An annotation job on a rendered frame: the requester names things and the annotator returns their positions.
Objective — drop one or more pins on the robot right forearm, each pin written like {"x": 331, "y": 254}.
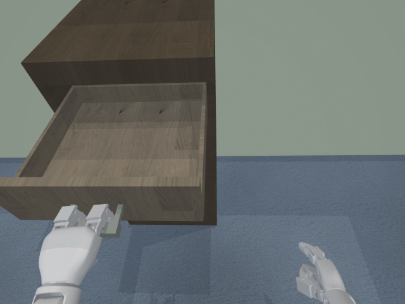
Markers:
{"x": 337, "y": 296}

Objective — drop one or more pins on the right robot hand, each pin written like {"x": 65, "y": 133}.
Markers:
{"x": 314, "y": 282}

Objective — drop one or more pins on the left robot hand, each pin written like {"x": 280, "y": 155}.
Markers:
{"x": 68, "y": 252}

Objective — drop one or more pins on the handle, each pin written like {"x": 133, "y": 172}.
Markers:
{"x": 111, "y": 229}

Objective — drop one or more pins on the robot left forearm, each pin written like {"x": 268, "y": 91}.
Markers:
{"x": 58, "y": 293}

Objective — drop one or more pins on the cabinet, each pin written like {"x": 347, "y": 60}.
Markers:
{"x": 106, "y": 42}

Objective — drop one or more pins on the drawer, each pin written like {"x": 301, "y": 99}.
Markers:
{"x": 138, "y": 145}

